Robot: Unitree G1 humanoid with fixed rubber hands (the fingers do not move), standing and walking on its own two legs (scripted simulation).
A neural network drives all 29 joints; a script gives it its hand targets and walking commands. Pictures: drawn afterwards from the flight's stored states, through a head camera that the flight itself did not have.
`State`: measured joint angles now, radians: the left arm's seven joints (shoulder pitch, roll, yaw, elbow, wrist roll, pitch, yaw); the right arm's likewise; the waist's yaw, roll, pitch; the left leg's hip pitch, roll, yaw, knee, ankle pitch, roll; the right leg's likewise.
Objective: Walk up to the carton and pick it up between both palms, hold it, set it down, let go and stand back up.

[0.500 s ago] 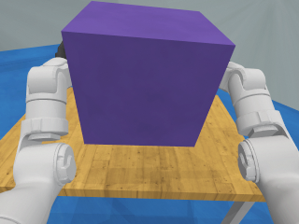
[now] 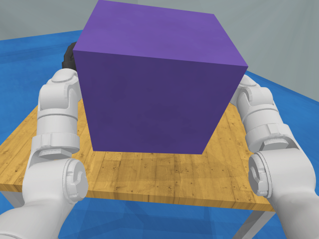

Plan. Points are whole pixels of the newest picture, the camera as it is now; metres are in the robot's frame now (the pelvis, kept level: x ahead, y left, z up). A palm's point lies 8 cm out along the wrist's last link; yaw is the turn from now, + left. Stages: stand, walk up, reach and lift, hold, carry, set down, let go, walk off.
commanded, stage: set down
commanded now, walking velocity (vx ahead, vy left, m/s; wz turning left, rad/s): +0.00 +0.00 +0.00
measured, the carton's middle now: (153, 82) +0.42 +0.02 +0.23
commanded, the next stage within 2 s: none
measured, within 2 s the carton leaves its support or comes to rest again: neither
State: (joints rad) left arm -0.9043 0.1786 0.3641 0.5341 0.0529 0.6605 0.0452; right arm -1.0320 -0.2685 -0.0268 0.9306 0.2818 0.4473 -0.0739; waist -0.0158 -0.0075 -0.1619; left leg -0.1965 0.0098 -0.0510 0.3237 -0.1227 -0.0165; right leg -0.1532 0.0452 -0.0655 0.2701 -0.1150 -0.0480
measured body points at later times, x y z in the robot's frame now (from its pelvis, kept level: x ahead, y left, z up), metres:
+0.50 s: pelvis +0.03 -0.01 +0.00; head -0.02 +0.01 +0.45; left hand +0.42 +0.20 +0.21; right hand +0.44 -0.18 +0.21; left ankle +0.03 +0.13 -0.75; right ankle +0.02 -0.09 -0.75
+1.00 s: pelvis +0.02 -0.01 +0.00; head -0.01 -0.01 +0.45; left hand +0.40 +0.21 +0.19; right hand +0.45 -0.17 +0.18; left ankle +0.03 +0.13 -0.75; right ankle +0.02 -0.09 -0.75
